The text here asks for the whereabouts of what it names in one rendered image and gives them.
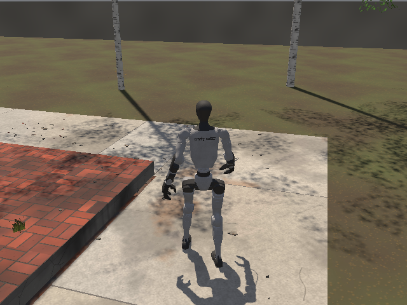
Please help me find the left robot upper arm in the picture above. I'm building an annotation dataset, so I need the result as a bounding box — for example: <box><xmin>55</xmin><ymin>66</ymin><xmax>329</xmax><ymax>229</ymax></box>
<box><xmin>174</xmin><ymin>128</ymin><xmax>191</xmax><ymax>165</ymax></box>

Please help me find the right robot forearm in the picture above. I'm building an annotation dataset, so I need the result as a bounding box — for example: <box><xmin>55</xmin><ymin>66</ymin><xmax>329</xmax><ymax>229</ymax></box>
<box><xmin>226</xmin><ymin>152</ymin><xmax>235</xmax><ymax>168</ymax></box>

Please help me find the right robot hand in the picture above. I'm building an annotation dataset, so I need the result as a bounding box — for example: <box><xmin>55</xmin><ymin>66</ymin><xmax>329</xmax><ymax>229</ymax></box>
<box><xmin>219</xmin><ymin>164</ymin><xmax>234</xmax><ymax>174</ymax></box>

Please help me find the left robot hand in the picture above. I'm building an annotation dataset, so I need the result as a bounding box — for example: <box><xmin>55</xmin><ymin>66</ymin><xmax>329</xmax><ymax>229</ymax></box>
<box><xmin>162</xmin><ymin>182</ymin><xmax>176</xmax><ymax>200</ymax></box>

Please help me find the robot right foot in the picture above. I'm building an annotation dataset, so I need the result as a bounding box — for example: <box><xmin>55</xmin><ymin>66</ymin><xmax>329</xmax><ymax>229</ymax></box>
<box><xmin>211</xmin><ymin>250</ymin><xmax>223</xmax><ymax>268</ymax></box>

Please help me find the robot head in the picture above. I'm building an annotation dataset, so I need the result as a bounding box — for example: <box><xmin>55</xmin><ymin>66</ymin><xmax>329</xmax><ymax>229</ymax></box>
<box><xmin>193</xmin><ymin>100</ymin><xmax>215</xmax><ymax>131</ymax></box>

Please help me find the right robot upper arm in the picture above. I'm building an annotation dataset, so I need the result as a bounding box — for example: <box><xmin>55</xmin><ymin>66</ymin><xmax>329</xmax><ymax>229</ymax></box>
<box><xmin>217</xmin><ymin>128</ymin><xmax>233</xmax><ymax>161</ymax></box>

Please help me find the left robot forearm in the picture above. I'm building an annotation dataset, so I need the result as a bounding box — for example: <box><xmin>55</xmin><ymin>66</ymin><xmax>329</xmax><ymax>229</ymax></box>
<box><xmin>164</xmin><ymin>155</ymin><xmax>179</xmax><ymax>185</ymax></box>

